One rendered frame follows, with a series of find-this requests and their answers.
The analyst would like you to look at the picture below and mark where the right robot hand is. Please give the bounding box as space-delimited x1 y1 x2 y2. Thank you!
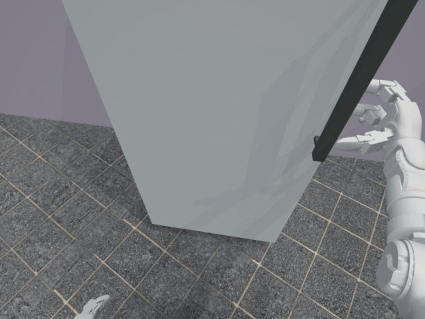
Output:
335 79 422 155

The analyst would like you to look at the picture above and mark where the fridge door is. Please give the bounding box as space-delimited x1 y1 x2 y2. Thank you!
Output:
62 0 388 243

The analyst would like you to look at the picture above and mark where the robot right upper arm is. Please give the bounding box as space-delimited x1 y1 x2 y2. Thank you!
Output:
376 239 425 319

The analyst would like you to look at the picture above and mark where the handle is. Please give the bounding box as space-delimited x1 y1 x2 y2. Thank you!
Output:
312 0 418 162

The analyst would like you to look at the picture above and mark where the right robot forearm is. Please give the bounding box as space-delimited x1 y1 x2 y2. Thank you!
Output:
383 138 425 245

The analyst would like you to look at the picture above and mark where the left robot hand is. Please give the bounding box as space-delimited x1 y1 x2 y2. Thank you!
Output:
74 294 110 319

